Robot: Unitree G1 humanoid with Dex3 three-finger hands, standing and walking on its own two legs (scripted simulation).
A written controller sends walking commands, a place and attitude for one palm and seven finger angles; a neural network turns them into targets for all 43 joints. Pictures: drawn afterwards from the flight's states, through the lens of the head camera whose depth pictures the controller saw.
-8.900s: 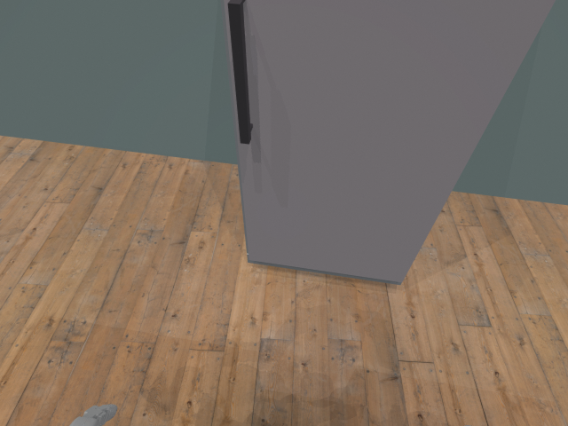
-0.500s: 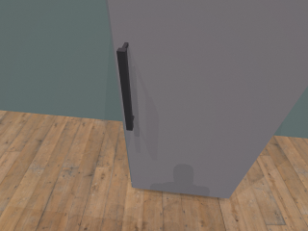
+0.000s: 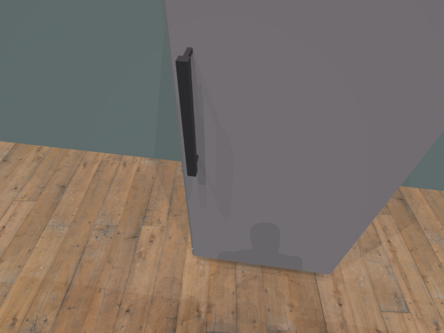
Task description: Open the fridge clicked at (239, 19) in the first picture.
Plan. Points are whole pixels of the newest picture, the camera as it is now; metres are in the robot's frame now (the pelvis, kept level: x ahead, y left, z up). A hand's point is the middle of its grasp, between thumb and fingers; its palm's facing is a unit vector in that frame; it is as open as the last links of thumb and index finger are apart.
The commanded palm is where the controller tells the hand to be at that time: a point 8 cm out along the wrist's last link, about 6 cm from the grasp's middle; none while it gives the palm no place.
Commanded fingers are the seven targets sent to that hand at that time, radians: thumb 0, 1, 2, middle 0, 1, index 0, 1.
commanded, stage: look again from close up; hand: left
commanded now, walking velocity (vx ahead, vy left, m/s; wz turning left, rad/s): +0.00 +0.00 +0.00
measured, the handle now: (190, 120) +0.53 +0.11 +0.10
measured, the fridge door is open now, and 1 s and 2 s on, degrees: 0 0 0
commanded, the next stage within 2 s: none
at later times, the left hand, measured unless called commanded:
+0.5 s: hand out of the picture +0.05 +0.20 -0.17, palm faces -0.02 -0.96 -0.26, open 7.4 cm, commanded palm none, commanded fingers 0.00 0.90 0.90 -0.20 -0.30 -0.20 -0.30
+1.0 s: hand out of the picture +0.07 +0.20 -0.16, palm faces -0.01 -0.97 -0.26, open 7.4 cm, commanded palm none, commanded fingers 0.00 0.90 0.90 -0.20 -0.30 -0.20 -0.30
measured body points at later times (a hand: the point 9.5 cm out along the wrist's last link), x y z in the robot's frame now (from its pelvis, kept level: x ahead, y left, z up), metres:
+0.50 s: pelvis +0.02 -0.01 +0.00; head +0.02 +0.00 +0.45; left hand +0.05 +0.25 -0.14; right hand +0.06 -0.27 -0.14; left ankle +0.06 +0.08 -0.74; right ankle +0.05 -0.14 -0.74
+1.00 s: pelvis +0.04 -0.01 +0.01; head +0.04 +0.00 +0.46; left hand +0.07 +0.25 -0.14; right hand +0.09 -0.27 -0.14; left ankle +0.06 +0.08 -0.74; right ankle +0.05 -0.14 -0.74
